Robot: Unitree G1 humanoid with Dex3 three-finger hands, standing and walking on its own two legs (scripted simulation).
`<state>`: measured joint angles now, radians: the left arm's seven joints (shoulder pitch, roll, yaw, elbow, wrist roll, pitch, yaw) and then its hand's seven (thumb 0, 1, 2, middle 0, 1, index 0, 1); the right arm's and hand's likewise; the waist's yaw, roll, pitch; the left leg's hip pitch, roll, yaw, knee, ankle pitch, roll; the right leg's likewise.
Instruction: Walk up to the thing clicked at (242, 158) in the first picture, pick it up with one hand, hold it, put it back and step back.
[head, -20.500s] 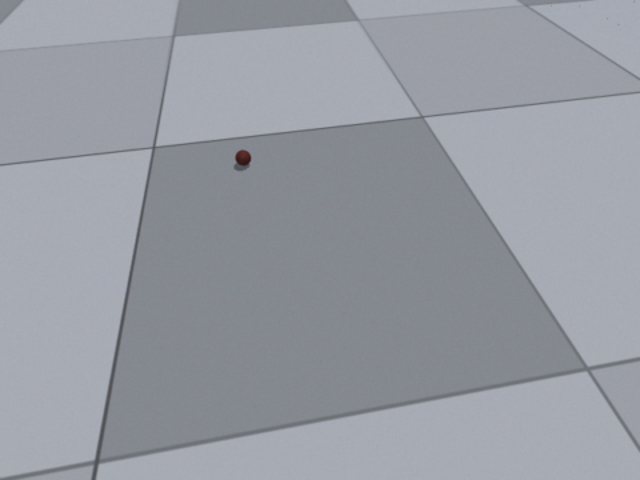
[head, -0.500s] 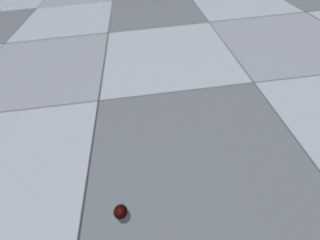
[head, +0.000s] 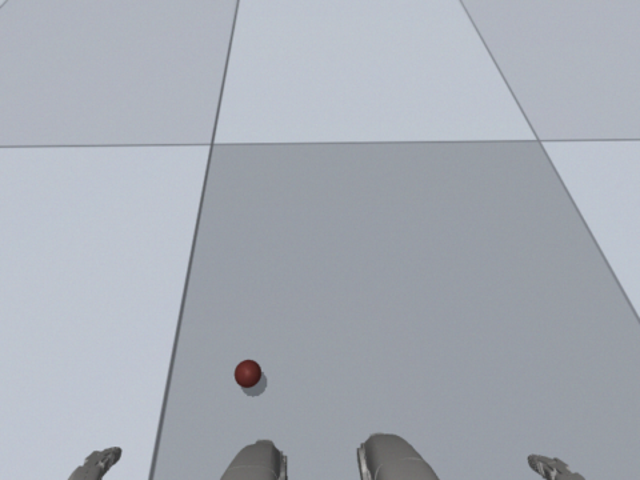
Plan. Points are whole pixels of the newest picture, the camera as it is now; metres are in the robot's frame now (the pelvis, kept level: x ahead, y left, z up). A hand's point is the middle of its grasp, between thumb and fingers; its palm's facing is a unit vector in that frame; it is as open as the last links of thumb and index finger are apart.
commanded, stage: walk up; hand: left
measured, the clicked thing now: (247, 373) +0.44 +0.21 -0.70
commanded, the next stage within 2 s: none
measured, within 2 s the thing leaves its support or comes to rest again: neither
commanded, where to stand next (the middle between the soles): +0.12 -0.01 m, yaw -1 degrees
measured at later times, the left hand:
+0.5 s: hand out of the picture +0.03 +0.24 -0.09, palm faces -0.02 -0.86 -0.51, open 7.4 cm
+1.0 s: hand out of the picture +0.11 +0.25 -0.14, palm faces -0.06 -0.88 -0.46, open 7.4 cm
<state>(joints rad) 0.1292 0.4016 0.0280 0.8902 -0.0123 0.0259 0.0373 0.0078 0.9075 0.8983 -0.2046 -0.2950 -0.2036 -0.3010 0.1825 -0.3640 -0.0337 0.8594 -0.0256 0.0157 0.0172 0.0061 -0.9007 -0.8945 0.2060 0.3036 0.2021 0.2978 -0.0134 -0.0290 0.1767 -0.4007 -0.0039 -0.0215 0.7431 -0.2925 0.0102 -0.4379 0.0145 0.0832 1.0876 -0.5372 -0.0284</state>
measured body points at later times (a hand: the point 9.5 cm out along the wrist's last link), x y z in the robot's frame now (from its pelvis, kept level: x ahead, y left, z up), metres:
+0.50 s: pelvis +0.04 -0.05 +0.02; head +0.07 -0.10 +0.47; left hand +0.03 +0.29 -0.06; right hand +0.11 -0.38 -0.12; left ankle +0.15 +0.10 -0.65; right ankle +0.00 -0.16 -0.71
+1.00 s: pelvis +0.02 -0.02 -0.01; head +0.07 -0.05 +0.44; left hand +0.11 +0.30 -0.10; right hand +0.16 -0.33 -0.13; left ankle +0.12 +0.09 -0.71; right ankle +0.04 -0.12 -0.71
